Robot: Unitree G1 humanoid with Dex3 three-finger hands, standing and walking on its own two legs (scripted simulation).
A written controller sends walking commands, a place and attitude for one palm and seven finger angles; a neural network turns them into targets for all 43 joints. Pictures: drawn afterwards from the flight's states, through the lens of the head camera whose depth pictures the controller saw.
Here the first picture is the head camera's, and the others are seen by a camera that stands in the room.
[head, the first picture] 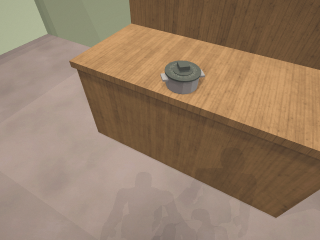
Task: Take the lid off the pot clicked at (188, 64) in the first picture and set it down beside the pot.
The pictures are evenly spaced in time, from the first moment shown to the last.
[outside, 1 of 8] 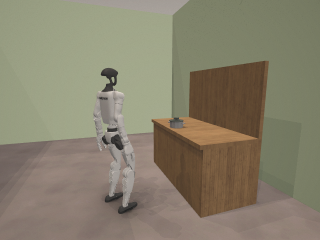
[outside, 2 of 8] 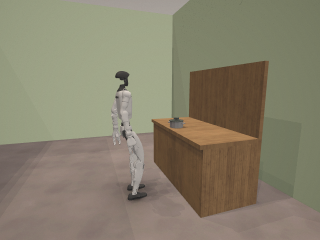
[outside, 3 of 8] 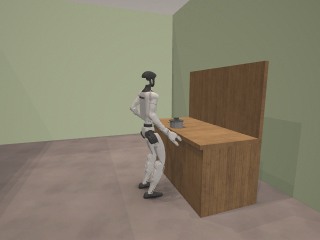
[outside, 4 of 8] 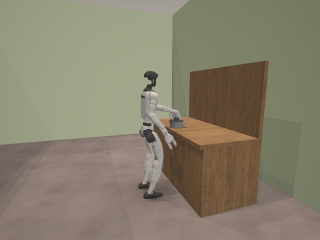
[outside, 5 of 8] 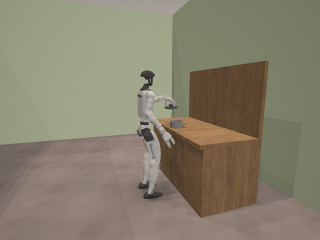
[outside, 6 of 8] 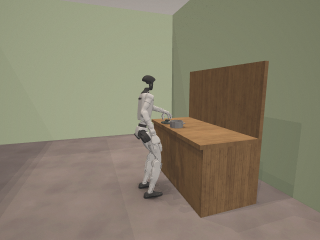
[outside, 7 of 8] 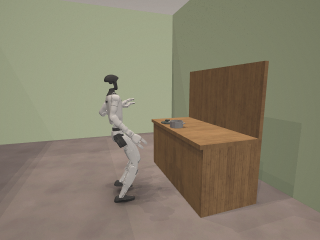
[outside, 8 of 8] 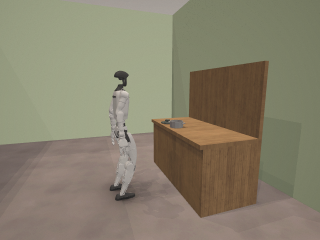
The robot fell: no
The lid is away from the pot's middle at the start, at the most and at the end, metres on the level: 0.00 0.26 0.26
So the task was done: yes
